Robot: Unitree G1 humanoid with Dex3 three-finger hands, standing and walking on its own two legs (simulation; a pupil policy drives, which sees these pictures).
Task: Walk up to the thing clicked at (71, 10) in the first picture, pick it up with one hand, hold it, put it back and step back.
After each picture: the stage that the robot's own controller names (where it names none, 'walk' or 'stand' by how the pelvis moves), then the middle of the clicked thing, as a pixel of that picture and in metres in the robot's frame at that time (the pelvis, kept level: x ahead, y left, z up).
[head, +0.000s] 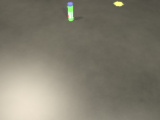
stand; (70, 11) +1.94 +0.16 -0.65
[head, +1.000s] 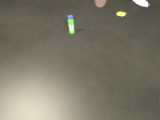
walk; (71, 24) +1.79 +0.28 -0.65
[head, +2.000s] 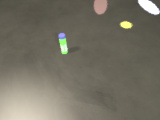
walk; (63, 44) +1.20 +0.29 -0.65
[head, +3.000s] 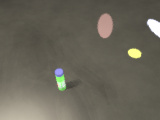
walk; (60, 80) +0.78 +0.24 -0.65
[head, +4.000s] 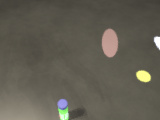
walk; (63, 111) +0.52 +0.16 -0.64
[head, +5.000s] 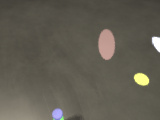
stand; out of the picture +0.44 +0.18 -0.64
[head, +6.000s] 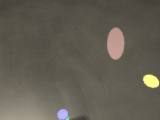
stand; out of the picture +0.42 +0.16 -0.65
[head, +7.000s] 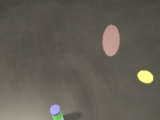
stand; (57, 115) +0.45 +0.23 -0.64
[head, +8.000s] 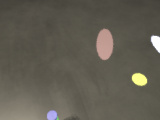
stand; out of the picture +0.43 +0.22 -0.66
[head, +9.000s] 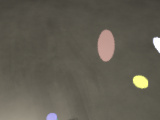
stand; out of the picture +0.41 +0.22 -0.66
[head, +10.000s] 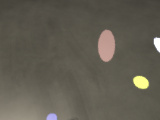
stand; out of the picture +0.41 +0.22 -0.66
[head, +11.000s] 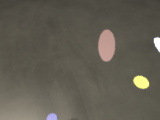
stand; out of the picture +0.41 +0.22 -0.66
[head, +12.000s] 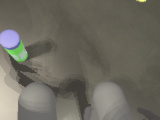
go down; (15, 48) +0.47 +0.26 -0.31
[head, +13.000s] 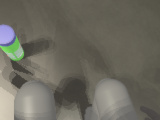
approach; (11, 45) +0.47 +0.28 -0.27
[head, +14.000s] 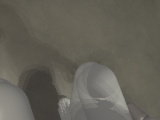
close in; out of the picture +0.45 +0.34 -0.16
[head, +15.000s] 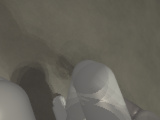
close; out of the picture +0.43 +0.33 -0.16
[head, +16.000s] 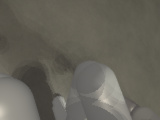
lift; out of the picture +0.40 +0.31 -0.16
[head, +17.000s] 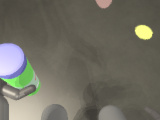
lift; (21, 76) +0.33 +0.20 +0.04
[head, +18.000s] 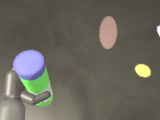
hold; (38, 83) +0.31 +0.16 +0.06
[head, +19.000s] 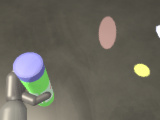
hold; (38, 84) +0.31 +0.16 +0.05
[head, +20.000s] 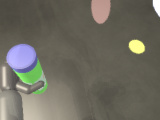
crouch; (31, 74) +0.36 +0.17 -0.01
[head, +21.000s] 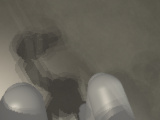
lower; out of the picture +0.46 +0.28 -0.06
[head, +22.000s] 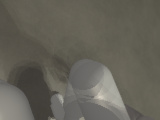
lower; out of the picture +0.43 +0.33 -0.16
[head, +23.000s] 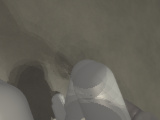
lower; out of the picture +0.43 +0.33 -0.16
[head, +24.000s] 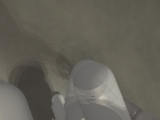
lower; out of the picture +0.42 +0.33 -0.16
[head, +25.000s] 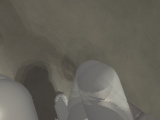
lower; out of the picture +0.40 +0.34 -0.16
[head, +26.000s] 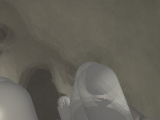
open; out of the picture +0.43 +0.31 -0.17
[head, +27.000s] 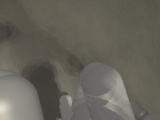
stand; out of the picture +0.42 +0.31 -0.17
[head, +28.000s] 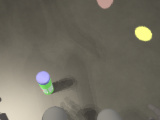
walk; (45, 84) +0.44 +0.21 -0.46
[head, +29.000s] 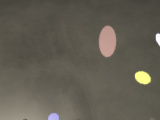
stand; out of the picture +0.40 +0.19 -0.60
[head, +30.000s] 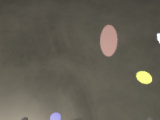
stand; out of the picture +0.40 +0.18 -0.60
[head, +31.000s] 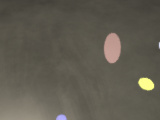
stand; out of the picture +0.42 +0.16 -0.65
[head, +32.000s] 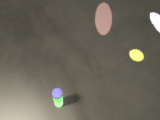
walk; (58, 98) +0.47 +0.14 -0.64
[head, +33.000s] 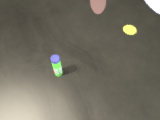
walk; (57, 66) +0.72 +0.23 -0.63
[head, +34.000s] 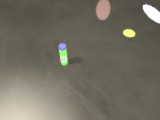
stand; (63, 54) +1.02 +0.21 -0.63
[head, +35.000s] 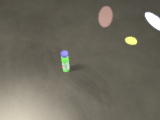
stand; (65, 61) +1.00 +0.19 -0.65
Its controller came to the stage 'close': yes
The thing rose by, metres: 0.69
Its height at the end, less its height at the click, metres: +0.00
